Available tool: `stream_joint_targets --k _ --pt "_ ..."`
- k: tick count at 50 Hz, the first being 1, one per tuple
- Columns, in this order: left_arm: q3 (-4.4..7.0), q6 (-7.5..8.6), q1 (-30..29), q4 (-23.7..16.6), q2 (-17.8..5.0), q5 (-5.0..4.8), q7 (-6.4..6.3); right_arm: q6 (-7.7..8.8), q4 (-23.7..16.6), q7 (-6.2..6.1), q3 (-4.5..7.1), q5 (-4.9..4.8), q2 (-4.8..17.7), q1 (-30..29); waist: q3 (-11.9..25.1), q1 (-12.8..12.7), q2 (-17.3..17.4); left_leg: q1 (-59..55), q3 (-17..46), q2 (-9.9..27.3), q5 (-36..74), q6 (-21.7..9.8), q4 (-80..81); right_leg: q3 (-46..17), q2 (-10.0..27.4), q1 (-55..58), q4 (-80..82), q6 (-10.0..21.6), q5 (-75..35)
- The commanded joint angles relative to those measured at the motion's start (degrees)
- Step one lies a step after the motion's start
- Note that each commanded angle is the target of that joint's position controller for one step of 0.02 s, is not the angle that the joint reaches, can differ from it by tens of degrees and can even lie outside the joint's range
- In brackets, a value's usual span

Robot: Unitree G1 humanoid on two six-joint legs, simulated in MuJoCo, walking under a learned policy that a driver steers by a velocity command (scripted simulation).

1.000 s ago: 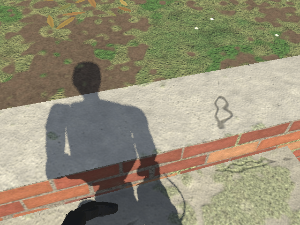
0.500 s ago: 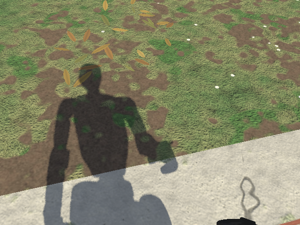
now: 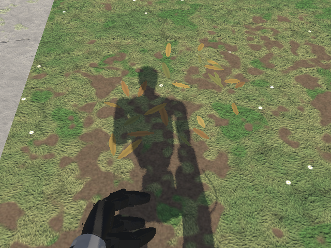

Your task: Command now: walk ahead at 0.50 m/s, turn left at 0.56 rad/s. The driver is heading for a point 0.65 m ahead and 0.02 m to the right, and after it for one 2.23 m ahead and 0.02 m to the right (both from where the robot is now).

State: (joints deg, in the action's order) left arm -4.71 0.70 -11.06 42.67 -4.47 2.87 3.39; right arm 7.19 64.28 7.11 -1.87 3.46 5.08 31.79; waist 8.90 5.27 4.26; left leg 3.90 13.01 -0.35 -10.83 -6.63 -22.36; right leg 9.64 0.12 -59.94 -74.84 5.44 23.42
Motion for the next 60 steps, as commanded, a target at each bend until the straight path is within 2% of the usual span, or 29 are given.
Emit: stream_joint_targets --k 1,2,3,5,7,11,12,15,18,25,27,28,29,30,31,34,36,39,43,44,48,50,51,52,53,54,55,57,60 --pt "5.1 1.15 33.7 6.0 -14.3 1.28 -2.09 0.48 -3.5 0.36 2.37 1.04 4.5 0.2 21.5 -17.5 -24.0 41.0 4.2 -6.6 4.7 -0.2 -55.7 -56.7 18.1 66.2 40.5 18.7 11.4" --pt "5.52 2.95 33.0 7.5 -15.8 2.02 -2.89 -0.15 -4.3 0.86 3.7 -0.56 7.0 -7.2 6.9 -17.6 -18.4 51.1 5.2 -4.4 7.3 -0.4 -78.6 -61.4 18.4 50.8 47.9 14.3 32.5" --pt "5.61 4.17 26.8 7.3 -15.6 -0.01 -3.29 -0.51 -4.7 -0.39 4.72 -1.6 8.8 -9.4 -1.6 -13.8 -12.5 53.4 1.8 -1.8 10.2 0.0 -85.4 -55.6 19.1 40.9 47.5 13.4 29.5" --pt "3.43 4.3 21.6 11.9 -3.8 -0.59 -2.39 -0.77 -6.7 -2.35 3.55 -0.14 5.3 -13.2 -0.3 -8.1 -1.3 52.3 -1.2 0.3 7.9 -3.2 -93.4 -40.8 21.4 37.2 47.4 12.8 3.8" --pt "2.21 4.71 16.9 13.9 2.3 -0.88 -3.15 -2.46 -9.5 -2.77 2.35 0.41 1.4 -18.0 -3.1 -2.7 -0.5 53.1 -0.7 2.8 4.2 -6.2 -88.0 -27.7 17.5 34.0 49.7 9.0 -8.5" --pt "3.99 7.14 15.6 13.8 -2.1 0.66 -3.12 -2.22 -12.5 -1.34 2.41 -0.11 3.5 -25.4 -5.5 -1.8 -4.6 47.9 -7.7 5.1 5.7 -5.6 -66.2 -5.4 9.8 32.6 60.1 5.1 -14.9" --pt "3.79 7.4 16.2 14.1 -2.7 1.43 -3.09 -1.74 -14.1 -1.22 3.18 0.2 6.6 -28.7 -5.8 -2.1 -6.0 48.6 -8.0 5.7 8.4 -4.6 -64.7 -4.8 9.7 33.7 61.1 4.9 -17.7" --pt "4.13 6.95 24.6 15.0 -6.1 3.0 -2.46 -1.5 -16.0 -1.38 3.15 0.41 6.6 -34.1 -3.0 -5.2 -5.5 51.1 -8.5 7.1 14.2 -0.8 -47.0 -2.1 11.5 48.0 62.1 5.8 -31.7" --pt "4.8 7.45 30.5 16.3 -8.5 1.71 -0.51 -3.17 -16.9 -1.93 3.64 -0.54 6.7 -37.8 -5.0 -5.9 -7.8 38.8 -13.7 6.6 12.7 2.0 -32.9 0.4 12.1 48.0 65.4 6.4 -37.2" --pt "7.44 5.75 36.2 18.3 -10.4 -1.37 -0.54 -3.19 -19.3 -4.72 5.74 -0.59 7.9 -43.2 -8.3 -5.8 -8.5 31.0 -15.6 2.5 3.3 2.0 -3.7 -5.8 17.1 68.7 59.0 6.9 -44.8" --pt "7.88 5.57 35.2 16.9 -9.5 -0.76 -1.41 -1.6 -17.6 -6.43 7.5 -1.5 11.7 -34.9 -0.5 -3.6 -7.9 7.1 -15.2 1.5 14.2 -2.0 -7.4 -3.4 12.4 59.3 49.0 2.7 -49.9" --pt "5.54 6.86 43.7 16.3 -2.3 -0.65 -2.16 -1.37 -15.9 -6.64 7.05 -1.3 12.8 -25.5 14.3 -3.5 2.4 -21.4 -6.4 11.5 22.0 -10.9 -13.1 -2.2 6.5 40.5 34.1 -1.9 -37.4" --pt "5.04 7.4 38.3 14.7 -2.8 -0.87 -1.16 -2.05 -12.2 -8.06 8.2 -0.2 15.3 -9.1 16.1 3.6 7.0 -32.9 11.1 20.5 21.7 -15.9 -2.8 -3.7 -0.8 25.9 21.5 -4.9 -1.5" --pt "6.46 6.85 30.2 13.9 -5.0 -1.05 0.35 -1.83 -7.8 -8.68 9.49 0.29 16.7 -3.4 8.0 5.7 5.8 -29.2 13.6 21.0 15.4 -11.9 4.3 -10.4 0.1 15.9 9.0 -2.9 5.4" --pt "7.67 6.72 28.8 14.7 -7.0 -0.91 0.23 -1.33 -7.6 -9.22 10.29 -0.34 17.1 -7.8 -0.6 3.5 2.8 -18.5 7.4 19.8 10.3 -8.1 5.4 -13.1 3.5 13.2 0.1 -1.2 0.4" --pt "7.85 6.44 29.7 14.6 -2.8 0.48 -0.55 -1.66 -9.8 -8.79 6.97 -1.7 4.7 -18.1 -3.1 -4.1 -0.9 0.7 -4.9 18.1 24.9 -6.5 8.3 -15.3 6.8 21.6 -1.3 0.9 -7.2" --pt "7.84 5.96 27.5 13.0 -0.6 -0.71 -0.16 -1.14 -11.3 -8.75 6.17 -0.74 2.6 -20.6 -1.3 -6.2 -2.3 1.0 -10.7 18.3 41.0 -7.4 8.8 -14.3 6.5 21.3 -2.5 -1.6 -5.1" --pt "8.34 6.5 23.7 11.2 -2.3 -1.1 1.1 -0.4 -12.9 -9.24 6.41 0.43 5.1 -21.8 -2.8 -7.4 -2.5 4.8 -19.0 16.6 44.4 -7.5 11.3 -12.1 7.2 20.6 6.2 -4.4 -11.3" --pt "8.13 5.0 19.0 8.9 -5.0 -0.86 1.28 1.32 -12.5 -8.68 7.63 -0.77 10.9 -18.4 -6.3 -7.6 -0.5 4.9 -23.3 15.6 49.3 -6.0 11.8 -8.8 6.5 26.6 28.2 -4.9 -18.7" --pt "8.91 3.08 14.6 5.6 -8.3 -5.44 -1.8 -1.17 -11.5 -10.24 9.01 -4.26 17.7 -18.6 -9.0 -6.9 2.1 3.1 -23.2 14.8 41.8 -0.8 7.7 -7.5 4.1 24.7 30.3 -4.1 -17.3" --pt "10.6 0.76 17.7 3.1 -12.5 -3.47 -2.7 -3.48 -12.9 -11.88 9.68 -5.48 17.2 -20.5 -5.3 -8.7 2.4 0.3 -24.4 15.5 39.7 1.8 -2.9 -5.6 1.4 32.3 40.1 -0.7 -18.3" --pt "12.68 0.64 25.3 4.6 -16.7 -2.46 -3.3 -3.58 -13.7 -11.46 9.47 -5.21 15.2 -19.9 -1.5 -11.5 -4.5 5.3 -25.9 9.5 29.9 5.8 -18.6 -6.9 -1.3 46.2 48.3 2.5 -29.9" --pt "13.92 0.42 28.0 4.0 -21.8 -1.78 -4.45 -3.76 -16.0 -11.16 8.58 -2.48 12.5 -21.1 -0.4 -11.1 -15.8 19.6 -26.4 4.3 1.4 9.6 -36.4 -21.5 8.9 56.4 47.2 6.0 -55.3" --pt "13.38 0.87 26.1 1.9 -24.0 -1.23 -4.5 -3.77 -17.8 -10.62 7.3 -1.71 9.0 -15.1 8.0 -6.4 -22.4 34.0 -17.5 -4.3 -31.1 11.8 -55.9 -43.2 21.3 68.8 49.0 18.9 -61.0" --pt "12.55 0.73 25.0 -0.2 -21.1 -1.53 -3.95 -3.61 -17.7 -9.69 7.44 -3.3 10.5 -15.8 13.0 -8.3 -15.2 36.1 -8.2 -2.0 -27.5 10.5 -60.8 -43.7 19.7 66.0 52.8 18.4 -44.7" --pt "11.83 0.87 20.4 -2.0 -18.4 -2.15 -3.99 -3.81 -19.2 -9.7 7.38 -4.35 11.5 -19.5 8.3 -7.5 -12.1 39.1 -8.0 -0.5 -21.6 9.3 -59.8 -38.6 16.6 60.9 54.0 14.8 -32.1" --pt "11.36 0.56 16.6 -2.8 -16.9 -3.03 -4.15 -4.38 -19.1 -10.47 7.72 -3.77 12.3 -21.2 3.8 -5.8 -6.9 38.9 -8.3 1.7 -16.4 9.1 -55.5 -34.2 13.7 53.8 54.6 10.8 -23.5" --pt "11.01 -0.08 14.7 -3.9 -15.7 -2.83 -4.65 -5.63 -21.0 -11.71 8.46 -2.28 14.2 -23.3 1.6 -4.4 -8.4 33.4 -8.7 2.8 -11.9 8.9 -49.7 -31.4 10.0 42.9 55.9 7.9 -15.3" --pt "11.53 -0.19 15.5 -5.6 -17.7 -1.85 -5.21 -6.23 -22.6 -12.22 7.86 -2.37 12.7 -23.8 1.4 -4.3 -9.6 32.2 -9.1 1.1 -9.0 9.2 -44.7 -31.2 7.3 39.5 56.3 7.0 -13.9"
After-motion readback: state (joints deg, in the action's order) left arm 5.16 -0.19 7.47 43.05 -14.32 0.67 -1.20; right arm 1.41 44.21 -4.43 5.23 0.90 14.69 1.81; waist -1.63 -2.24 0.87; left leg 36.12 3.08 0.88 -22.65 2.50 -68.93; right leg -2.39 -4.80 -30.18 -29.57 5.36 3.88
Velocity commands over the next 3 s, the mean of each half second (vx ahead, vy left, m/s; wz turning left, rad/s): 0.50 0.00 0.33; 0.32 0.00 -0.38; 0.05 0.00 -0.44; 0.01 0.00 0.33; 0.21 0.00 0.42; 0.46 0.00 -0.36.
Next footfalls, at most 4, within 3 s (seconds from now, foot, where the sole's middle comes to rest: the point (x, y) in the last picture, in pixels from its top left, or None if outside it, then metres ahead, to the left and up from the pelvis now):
0.54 left None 0.40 0.19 -0.63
1.00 right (164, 212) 0.63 -0.03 -0.63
1.50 left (107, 225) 0.59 0.18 -0.63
2.14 left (94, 237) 0.55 0.23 -0.63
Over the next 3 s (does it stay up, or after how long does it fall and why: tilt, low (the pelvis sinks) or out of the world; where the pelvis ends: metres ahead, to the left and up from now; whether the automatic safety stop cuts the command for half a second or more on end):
stays up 0.84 0.10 0.15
